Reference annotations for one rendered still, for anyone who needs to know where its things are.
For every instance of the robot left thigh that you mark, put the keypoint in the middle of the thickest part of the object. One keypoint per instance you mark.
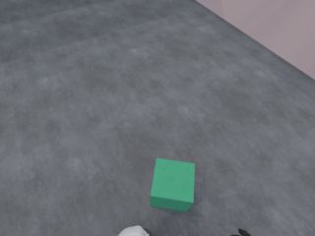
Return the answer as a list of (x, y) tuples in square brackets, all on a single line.
[(134, 231)]

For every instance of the carton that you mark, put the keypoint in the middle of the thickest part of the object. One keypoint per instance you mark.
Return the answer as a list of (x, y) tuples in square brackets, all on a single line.
[(173, 185)]

